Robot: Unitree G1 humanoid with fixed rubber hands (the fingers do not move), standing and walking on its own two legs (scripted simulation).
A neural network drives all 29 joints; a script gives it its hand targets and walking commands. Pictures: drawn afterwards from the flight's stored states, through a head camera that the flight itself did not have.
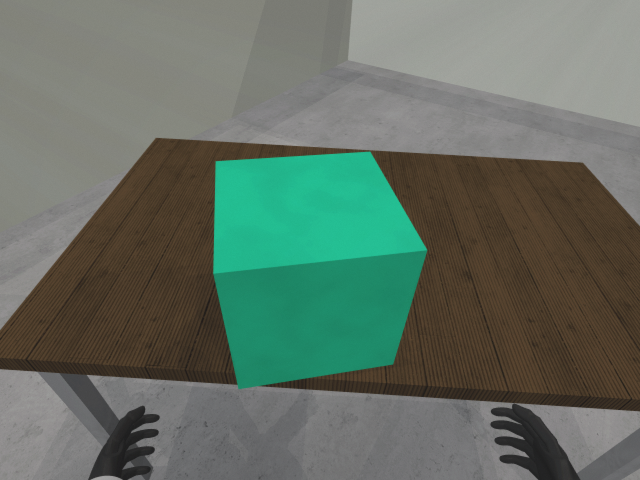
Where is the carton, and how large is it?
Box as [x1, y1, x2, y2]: [213, 152, 426, 388]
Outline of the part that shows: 370,152 216,161 213,274 238,388 392,364 425,256 426,249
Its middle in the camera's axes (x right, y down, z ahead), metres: -0.02 +0.03 +0.60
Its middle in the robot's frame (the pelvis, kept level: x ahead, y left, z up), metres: +0.44 +0.02 +0.05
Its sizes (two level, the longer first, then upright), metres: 0.244 0.238 0.250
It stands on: a table, 0.69 m high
